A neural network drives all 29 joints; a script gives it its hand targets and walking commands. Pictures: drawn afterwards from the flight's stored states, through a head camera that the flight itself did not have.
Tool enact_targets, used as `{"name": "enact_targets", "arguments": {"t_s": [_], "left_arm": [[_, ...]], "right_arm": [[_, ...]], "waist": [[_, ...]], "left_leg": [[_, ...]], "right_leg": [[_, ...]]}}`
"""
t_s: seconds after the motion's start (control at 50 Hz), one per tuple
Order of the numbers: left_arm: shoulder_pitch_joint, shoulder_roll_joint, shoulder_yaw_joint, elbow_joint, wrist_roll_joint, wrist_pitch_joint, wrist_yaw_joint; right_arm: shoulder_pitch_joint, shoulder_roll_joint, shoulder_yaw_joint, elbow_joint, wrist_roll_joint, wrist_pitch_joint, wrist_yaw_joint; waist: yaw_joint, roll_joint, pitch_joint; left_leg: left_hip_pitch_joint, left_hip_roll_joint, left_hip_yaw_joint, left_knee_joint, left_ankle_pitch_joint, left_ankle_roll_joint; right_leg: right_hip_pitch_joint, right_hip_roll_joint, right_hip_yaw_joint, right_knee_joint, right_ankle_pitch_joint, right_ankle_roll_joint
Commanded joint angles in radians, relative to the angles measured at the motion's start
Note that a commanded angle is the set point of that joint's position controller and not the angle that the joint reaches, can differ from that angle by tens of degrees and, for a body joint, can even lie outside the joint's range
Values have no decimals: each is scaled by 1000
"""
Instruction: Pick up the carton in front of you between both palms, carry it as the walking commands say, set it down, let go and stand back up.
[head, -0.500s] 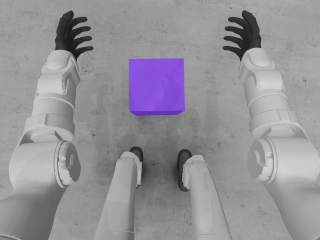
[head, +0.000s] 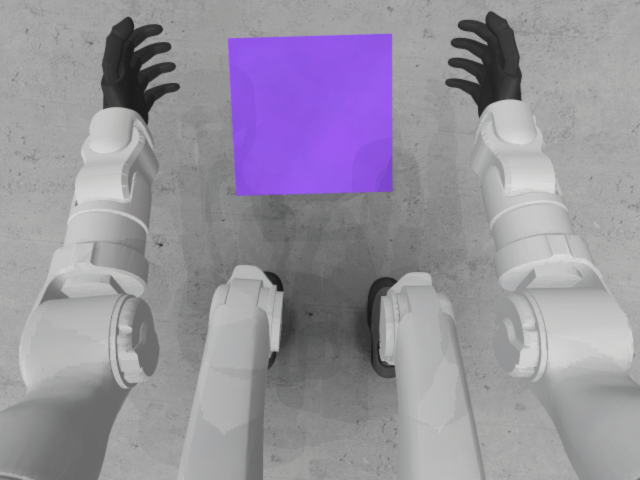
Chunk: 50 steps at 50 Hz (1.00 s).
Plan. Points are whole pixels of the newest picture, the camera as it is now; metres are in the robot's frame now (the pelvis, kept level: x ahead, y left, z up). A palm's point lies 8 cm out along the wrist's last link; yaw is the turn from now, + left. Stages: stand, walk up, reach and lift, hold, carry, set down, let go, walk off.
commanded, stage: reach and lift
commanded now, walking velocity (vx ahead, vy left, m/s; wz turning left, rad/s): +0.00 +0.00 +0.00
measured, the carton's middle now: (313, 131) +0.49 +0.04 -0.38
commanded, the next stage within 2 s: none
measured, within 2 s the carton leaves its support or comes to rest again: leaves its support in 1.26 s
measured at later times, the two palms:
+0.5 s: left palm (189, 125) +0.48 +0.22 -0.31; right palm (442, 119) +0.50 -0.15 -0.31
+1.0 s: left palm (208, 121) +0.48 +0.19 -0.31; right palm (417, 115) +0.50 -0.11 -0.30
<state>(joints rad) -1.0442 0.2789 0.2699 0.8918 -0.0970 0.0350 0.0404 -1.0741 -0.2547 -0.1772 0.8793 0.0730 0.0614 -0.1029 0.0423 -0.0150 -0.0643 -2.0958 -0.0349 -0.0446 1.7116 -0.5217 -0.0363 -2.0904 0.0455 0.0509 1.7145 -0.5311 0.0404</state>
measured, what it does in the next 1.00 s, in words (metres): lowers itself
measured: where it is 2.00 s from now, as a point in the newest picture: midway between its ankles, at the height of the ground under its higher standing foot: (324, 341)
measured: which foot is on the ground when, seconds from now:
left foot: down 0.00-1.00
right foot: down 0.00-1.00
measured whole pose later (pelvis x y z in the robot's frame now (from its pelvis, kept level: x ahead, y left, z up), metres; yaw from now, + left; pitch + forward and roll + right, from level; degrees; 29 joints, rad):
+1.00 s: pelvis -0.04 +0.00 -0.13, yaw +0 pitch +39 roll +0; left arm -1.42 0.31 0.08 1.17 -0.24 -0.01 0.13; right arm -1.45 -0.26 -0.03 1.14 0.21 0.01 -0.17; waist 0.04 -0.01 0.33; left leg -2.29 -0.02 -0.04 2.15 -0.54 -0.04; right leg -2.28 0.06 0.04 2.16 -0.55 0.06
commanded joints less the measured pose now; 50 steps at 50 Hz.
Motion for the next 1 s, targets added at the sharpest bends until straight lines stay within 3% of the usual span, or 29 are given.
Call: {"name": "enact_targets", "arguments": {"t_s": [0.0, 0.14, 0.22, 0.34, 0.42, 0.58, 0.68, 0.82, 0.9, 0.96, 0.98], "left_arm": [[-236, 164, -24, -132, -50, -8, 11], [-389, 201, -47, -21, -82, 19, 32], [-464, 204, -69, 86, -88, 10, 38], [-554, 229, -110, 173, -111, -26, 46], [-609, 249, -130, 134, -138, -48, 56], [-541, 226, -165, 144, -166, -55, 61], [-512, 190, -167, 178, -158, -51, 58], [-561, 169, -177, 167, -151, -56, 61], [-618, 96, -217, 166, -157, -60, 60], [-649, 60, -196, 183, -125, -64, 66], [-702, -58, -247, 152, -137, -61, 48]], "right_arm": [[-273, -109, 39, -153, 45, -4, -18], [-419, -139, 48, -45, 73, 31, -36], [-486, -161, 53, 69, 81, 19, -28], [-573, -199, 87, 169, 123, -23, -18], [-620, -223, 125, 143, 159, -49, -23], [-558, -177, 148, 95, 176, -54, -39], [-510, -155, 120, 146, 143, -53, -37], [-566, -123, 138, 152, 151, -59, -38], [-624, -40, 175, 153, 156, -64, -39], [-652, 0, 159, 163, 119, -65, -46], [-688, 110, 193, 154, 125, -63, -29]], "waist": [[30, -39, -1177], [29, -26, -986], [24, -17, -849], [27, -10, -792], [43, -21, -857], [36, -15, -912], [12, -4, -796], [20, -7, -775], [29, -13, -773], [30, -19, -768], [26, -17, -769]], "left_leg": [[579, -21, 104, -5, 506, -31], [422, 8, 116, 87, 214, -29], [366, 21, 105, 141, 146, -23], [369, 33, 84, 225, 191, -18], [388, 28, 81, 272, 269, -15], [471, 12, 82, 322, 384, -15], [417, 9, 71, 308, 331, -17], [374, 8, 75, 290, 290, -15], [384, -3, 76, 275, 273, -9], [392, -14, 82, 272, 261, -9], [393, -23, 83, 273, 256, -4]], "right_leg": [[664, 33, -88, 15, 472, 20], [544, 16, -97, 109, 202, 15], [442, 2, -94, 162, 126, 13], [382, -12, -85, 249, 154, 9], [427, -14, -81, 305, 227, 4], [439, 13, -102, 348, 320, 9], [342, 11, -100, 330, 257, 10], [347, 10, -89, 311, 231, 6], [368, 24, -90, 299, 211, 4], [382, 37, -95, 291, 202, 10], [383, 45, -96, 290, 198, 6]]}}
